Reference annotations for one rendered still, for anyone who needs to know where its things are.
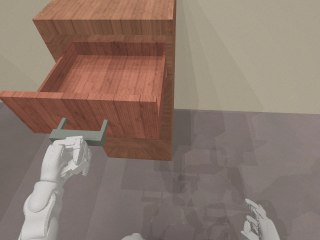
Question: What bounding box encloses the left robot shin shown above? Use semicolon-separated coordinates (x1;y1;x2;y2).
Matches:
132;233;142;238

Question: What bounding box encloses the left robot hand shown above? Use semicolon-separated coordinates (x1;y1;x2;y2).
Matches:
40;136;92;187

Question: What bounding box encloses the right robot hand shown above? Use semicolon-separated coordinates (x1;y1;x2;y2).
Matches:
241;198;280;240

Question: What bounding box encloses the handle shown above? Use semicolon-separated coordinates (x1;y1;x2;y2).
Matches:
49;118;109;147

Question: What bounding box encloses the robot left forearm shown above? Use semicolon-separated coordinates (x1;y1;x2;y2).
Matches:
18;180;65;240

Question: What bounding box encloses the drawer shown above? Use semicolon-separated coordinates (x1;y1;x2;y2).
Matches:
0;40;167;140

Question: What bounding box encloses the cabinet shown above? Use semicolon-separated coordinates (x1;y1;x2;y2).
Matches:
32;0;177;161

